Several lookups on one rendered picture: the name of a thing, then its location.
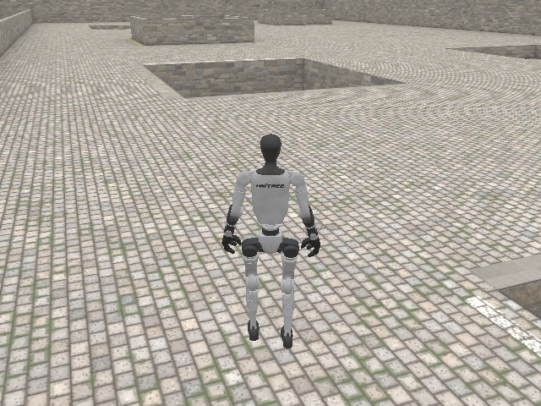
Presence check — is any left robot upper arm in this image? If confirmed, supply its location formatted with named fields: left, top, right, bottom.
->
left=230, top=171, right=253, bottom=217

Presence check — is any robot head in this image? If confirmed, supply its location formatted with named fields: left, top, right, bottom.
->
left=256, top=134, right=285, bottom=175

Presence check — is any robot left forearm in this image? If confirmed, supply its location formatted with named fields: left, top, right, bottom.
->
left=223, top=204, right=239, bottom=237

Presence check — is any right robot upper arm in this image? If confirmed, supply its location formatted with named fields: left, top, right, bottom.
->
left=288, top=171, right=311, bottom=218

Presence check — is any right robot thigh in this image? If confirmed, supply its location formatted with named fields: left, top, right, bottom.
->
left=280, top=236, right=299, bottom=294

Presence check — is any right robot hand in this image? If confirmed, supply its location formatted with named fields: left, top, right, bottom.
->
left=301, top=237, right=320, bottom=257

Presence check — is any robot right forearm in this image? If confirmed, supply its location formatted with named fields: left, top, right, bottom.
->
left=302, top=205, right=319, bottom=240

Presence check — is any left robot hand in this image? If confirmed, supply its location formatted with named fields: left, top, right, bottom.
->
left=221, top=235, right=242, bottom=254

